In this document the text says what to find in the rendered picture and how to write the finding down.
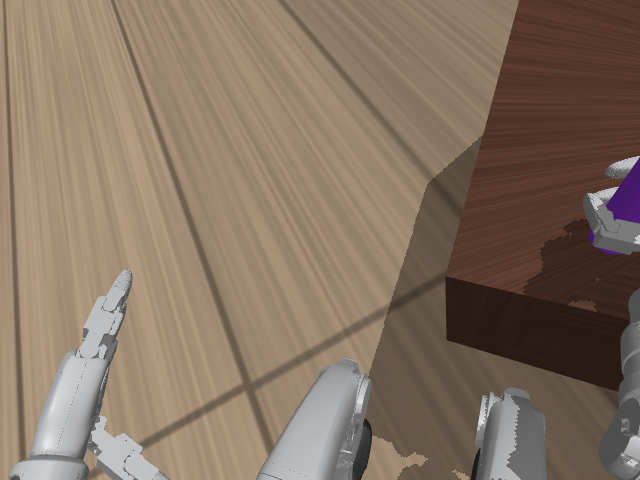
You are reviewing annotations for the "can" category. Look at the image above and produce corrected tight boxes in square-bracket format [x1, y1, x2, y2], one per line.
[589, 158, 640, 254]

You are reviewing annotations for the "left robot hand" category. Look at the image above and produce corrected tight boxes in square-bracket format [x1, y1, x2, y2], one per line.
[30, 268, 170, 480]

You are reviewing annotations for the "left robot foot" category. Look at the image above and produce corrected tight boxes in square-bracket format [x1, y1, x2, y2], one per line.
[351, 419, 372, 480]

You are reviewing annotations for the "left robot arm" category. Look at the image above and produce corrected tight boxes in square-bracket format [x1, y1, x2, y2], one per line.
[8, 455, 89, 480]

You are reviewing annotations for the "right robot hand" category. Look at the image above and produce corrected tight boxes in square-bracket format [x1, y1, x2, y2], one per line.
[583, 156, 640, 255]

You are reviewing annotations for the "right robot arm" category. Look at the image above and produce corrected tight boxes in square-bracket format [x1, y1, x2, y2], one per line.
[599, 288, 640, 480]

